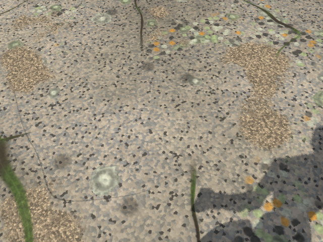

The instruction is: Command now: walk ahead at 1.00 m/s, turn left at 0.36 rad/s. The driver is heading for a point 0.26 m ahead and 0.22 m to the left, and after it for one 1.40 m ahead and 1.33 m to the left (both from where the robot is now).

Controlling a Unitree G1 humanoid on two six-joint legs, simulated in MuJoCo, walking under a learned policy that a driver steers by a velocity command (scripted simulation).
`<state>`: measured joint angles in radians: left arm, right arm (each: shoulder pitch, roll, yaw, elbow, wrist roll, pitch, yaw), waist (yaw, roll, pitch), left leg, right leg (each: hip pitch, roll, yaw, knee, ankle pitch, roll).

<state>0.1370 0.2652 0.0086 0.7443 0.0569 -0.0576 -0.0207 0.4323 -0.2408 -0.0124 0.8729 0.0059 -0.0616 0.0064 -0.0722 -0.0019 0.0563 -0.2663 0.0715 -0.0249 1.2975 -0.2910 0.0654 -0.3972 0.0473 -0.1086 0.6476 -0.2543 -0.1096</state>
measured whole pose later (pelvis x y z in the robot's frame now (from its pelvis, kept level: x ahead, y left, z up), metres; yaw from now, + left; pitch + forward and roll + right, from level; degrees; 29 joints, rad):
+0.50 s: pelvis +0.40 +0.04 +0.01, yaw +25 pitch +0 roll +0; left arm 0.03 0.25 0.00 0.61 0.01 -0.09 0.02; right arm 0.25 -0.32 -0.06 0.70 0.01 -0.03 0.02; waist -0.04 0.03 0.10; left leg -0.37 -0.21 -0.04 0.49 -0.11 0.17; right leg -0.60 -0.02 0.20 1.27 -0.45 0.08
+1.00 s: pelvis +0.56 +0.02 +0.02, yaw +54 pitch +2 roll -2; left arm 0.13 0.26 0.07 0.67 0.02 0.01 0.06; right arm 0.15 -0.32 -0.07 0.58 0.03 0.07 -0.01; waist 0.01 0.03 0.07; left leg -0.57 0.07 -0.01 1.02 -0.36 -0.07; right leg -0.34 -0.03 -0.09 0.43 -0.12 0.00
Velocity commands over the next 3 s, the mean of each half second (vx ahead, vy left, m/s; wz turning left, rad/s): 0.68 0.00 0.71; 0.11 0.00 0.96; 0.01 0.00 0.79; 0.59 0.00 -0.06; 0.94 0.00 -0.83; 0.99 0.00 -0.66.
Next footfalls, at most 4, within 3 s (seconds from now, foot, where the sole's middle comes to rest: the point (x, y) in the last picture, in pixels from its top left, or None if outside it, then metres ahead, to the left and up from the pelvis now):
0.32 left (138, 231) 0.50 0.10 -0.76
0.70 right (155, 176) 0.74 0.02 -0.76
1.12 left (130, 238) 0.48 0.13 -0.76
1.52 right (142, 186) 0.70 0.08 -0.76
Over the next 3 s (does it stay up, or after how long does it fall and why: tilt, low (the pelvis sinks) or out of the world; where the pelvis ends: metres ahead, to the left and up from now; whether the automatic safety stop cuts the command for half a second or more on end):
stays up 1.08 0.88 0.02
